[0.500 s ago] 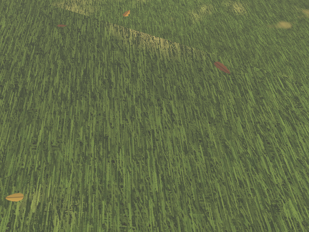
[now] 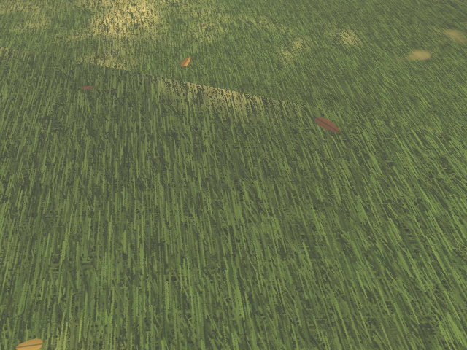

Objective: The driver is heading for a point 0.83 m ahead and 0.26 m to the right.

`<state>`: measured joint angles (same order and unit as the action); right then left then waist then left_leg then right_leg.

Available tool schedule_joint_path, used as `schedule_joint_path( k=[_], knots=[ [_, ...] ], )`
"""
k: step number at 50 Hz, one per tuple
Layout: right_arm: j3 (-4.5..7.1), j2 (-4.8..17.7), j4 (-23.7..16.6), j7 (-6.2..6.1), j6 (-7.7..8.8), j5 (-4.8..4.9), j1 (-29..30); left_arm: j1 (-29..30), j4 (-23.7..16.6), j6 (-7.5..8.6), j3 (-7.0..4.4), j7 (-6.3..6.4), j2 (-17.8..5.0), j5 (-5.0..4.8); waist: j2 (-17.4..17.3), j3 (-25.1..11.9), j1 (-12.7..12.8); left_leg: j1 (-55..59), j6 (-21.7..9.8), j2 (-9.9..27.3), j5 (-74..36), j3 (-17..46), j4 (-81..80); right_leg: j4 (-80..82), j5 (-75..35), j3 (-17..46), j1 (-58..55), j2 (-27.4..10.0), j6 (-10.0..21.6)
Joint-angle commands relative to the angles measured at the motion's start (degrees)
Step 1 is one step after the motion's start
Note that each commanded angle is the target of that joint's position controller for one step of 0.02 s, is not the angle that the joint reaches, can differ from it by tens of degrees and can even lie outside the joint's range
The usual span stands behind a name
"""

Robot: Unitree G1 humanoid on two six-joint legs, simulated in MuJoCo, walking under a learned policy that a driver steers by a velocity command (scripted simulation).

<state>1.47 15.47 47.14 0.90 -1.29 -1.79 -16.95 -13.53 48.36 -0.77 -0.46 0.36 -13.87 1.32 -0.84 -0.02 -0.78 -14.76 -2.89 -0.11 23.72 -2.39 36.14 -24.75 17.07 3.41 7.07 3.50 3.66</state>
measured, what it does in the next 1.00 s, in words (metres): walks ahead, turning right: right foot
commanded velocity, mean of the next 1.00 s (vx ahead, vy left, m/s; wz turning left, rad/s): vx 0.44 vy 0.00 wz -0.35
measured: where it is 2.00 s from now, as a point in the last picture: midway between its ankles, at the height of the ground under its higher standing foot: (301, 262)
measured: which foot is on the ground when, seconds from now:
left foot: down 0.00-0.64, up 0.66-1.00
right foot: down 0.00-0.12, up 0.14-0.60, down 0.62-1.00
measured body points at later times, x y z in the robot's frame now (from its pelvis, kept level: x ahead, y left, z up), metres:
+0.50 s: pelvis +0.18 +0.04 +0.00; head +0.22 +0.05 +0.44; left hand +0.36 +0.26 -0.14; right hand +0.11 -0.20 -0.14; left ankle +0.04 +0.11 -0.74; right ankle +0.33 -0.09 -0.69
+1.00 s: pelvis +0.46 -0.03 +0.00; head +0.49 -0.06 +0.45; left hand +0.54 +0.24 -0.12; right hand +0.55 -0.33 -0.10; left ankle +0.68 +0.08 -0.67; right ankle +0.37 -0.04 -0.74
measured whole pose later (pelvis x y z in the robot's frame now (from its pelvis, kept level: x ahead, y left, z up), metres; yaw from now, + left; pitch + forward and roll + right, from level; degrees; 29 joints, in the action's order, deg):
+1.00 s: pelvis +0.46 -0.03 +0.00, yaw -23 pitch +1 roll +0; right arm 1.2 15.5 43.0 1.3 0.9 -2.6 -3.4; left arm -23.7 53.2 2.9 -3.4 0.1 -15.4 0.1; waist -1.8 2.7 4.3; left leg -40.3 2.8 6.8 3.6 2.6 47.1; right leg -15.1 13.4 8.1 1.6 9.9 8.7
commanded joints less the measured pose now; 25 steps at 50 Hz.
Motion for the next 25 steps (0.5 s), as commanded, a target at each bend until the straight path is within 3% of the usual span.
schedule_joint_path(
  k=[1, 4, 5, 6, 7, 8, 9, 10, 11, 13, 15, 17, 21, 25],
  knots=[
    [1.4, 5.1, -5.76, 0.53, 2.22, 0.21, 5.91, -2.89, -0.81, 1.4, -3.14, -0.06, -10.44, 0.13, 8.44, 8.64, 2.79, -14.89, -1.67, 1.97, 2.82, 1.61, 5.3, 17.59, 20.13, 22.76, -0.14, -18.45, 11.32],
    [1.43, 4.08, -3.87, 0.67, 3.33, 0.55, 1.24, 1.29, -0.95, 2.57, -3.53, -0.34, -10.53, -0.63, 6.75, 5.36, -0.96, -1.23, -2.25, 0.48, -4.52, -0.81, -4.37, 14.39, 10.51, 13.88, 4.61, -14.09, 8.66],
    [1.53, 3.54, -1.86, 0.5, 3.54, 0.55, -3.32, 3.0, -1.16, 2.63, -3.6, -0.44, -10.34, -0.98, 5.38, 4.42, -3.45, 8.55, -2.14, -1.29, -8.74, -2.63, -9.65, 11.1, 10.36, 10.88, 10.31, -11.98, 7.33],
    [2.1, 4.77, 0.42, 0.07, 3.85, 0.34, -8.63, 3.34, -1.21, 2.84, -3.22, -0.42, -8.64, -0.6, 2.15, 3.11, -5.48, 18.34, -1.83, -1.4, -7.55, -0.55, -11.58, 5.09, 10.61, 8.33, 16.98, -9.21, 5.84],
    [2.99, 8.72, 1.56, -0.63, 4.47, -0.44, -15.14, 4.91, -2.37, 3.28, -2.06, -0.62, -4.67, -0.08, -8.25, 1.56, -8.42, 24.61, -3.27, 9.89, 5.02, 15.2, -20.71, -11.37, 9.49, 1.29, 24.01, -3.63, 3.26],
    [4.44, 14.91, 2.17, -0.49, 4.45, 0.1, -18.62, 5.34, -4.39, 3.65, -1.95, -0.85, -4.63, -0.18, -16.82, 2.37, -8.12, 24.66, -8.75, 21.93, 20.93, 39.68, -30.6, -24.63, 14.39, -3.68, 34.03, 2.21, 2.14],
    [3.67, 11.63, 1.8, -0.42, 4.13, 0.16, -14.43, 4.43, -3.55, 3.52, -2.75, -0.93, -8.09, 0.9, -7.75, 6.5, -4.44, 18.74, -10.53, 22.83, 24.0, 40.2, -31.01, -32.64, 12.09, 1.15, 34.98, -1.7, 2.95],
    [2.96, 9.08, 0.3, -0.17, 4.4, 0.39, -9.33, 3.36, -2.41, 3.68, -2.77, -1.66, -7.91, 0.68, -3.49, 8.63, -1.63, 15.23, -9.64, 20.29, 19.97, 34.84, -30.4, -34.41, 6.38, 1.72, 34.47, -4.03, 3.27],
    [2.62, 7.71, -0.42, -0.16, 4.88, 0.25, -6.32, 1.55, -0.99, 3.83, -2.59, -2.24, -7.25, 0.19, -2.42, 8.09, -0.15, 14.49, -7.76, 17.39, 13.02, 28.28, -30.83, -34.29, 2.12, 1.57, 32.96, -5.3, 2.9],
    [1.96, 6.09, 0.22, -0.66, 5.96, 0.26, -6.03, 0.7, 0.67, 3.52, -2.35, -2.81, -6.4, 0.52, -2.92, 5.78, -0.09, 15.69, -5.16, 13.49, -3.17, 17.61, -30.79, -35.04, -3.94, 0.79, 31.28, -5.65, 1.72],
    [1.59, 5.27, 2.28, -0.77, 6.5, 0.44, -9.27, 1.49, 0.89, 3.03, -2.16, -3.01, -5.37, 0.32, -3.41, 4.77, -0.53, 17.92, -3.72, 12.22, -18.85, 10.47, -28.98, -36.9, -6.75, 0.91, 33.15, -4.77, 1.11],
    [1.26, 4.52, 3.66, -0.77, 6.59, 0.63, -11.51, 3.99, 0.32, 2.62, -2.03, -3.02, -4.94, 0.19, -3.53, 4.91, -1.0, 18.8, -2.81, 11.75, -28.83, 5.45, -28.25, -37.12, -8.53, 0.11, 35.68, -4.35, 0.38],
    [0.48, 3.09, 5.29, -1.06, 6.67, 0.56, -11.92, 12.32, -2.65, 2.53, -1.05, -3.36, -3.19, 0.41, -3.63, 7.65, -2.05, 16.34, -2.16, 10.18, -38.09, -1.4, -29.0, -26.99, -13.39, -4.36, 36.0, -3.67, -1.01],
    [0.27, 3.89, 7.74, -1.85, 6.75, 0.87, -13.25, 18.38, -5.4, 2.73, 0.26, -3.96, -1.58, 0.49, -4.04, 8.6, -2.78, 17.5, -1.97, 11.33, -48.58, -5.49, -28.14, -13.2, -15.36, -11.15, 29.62, -2.84, 0.48]
  ],
)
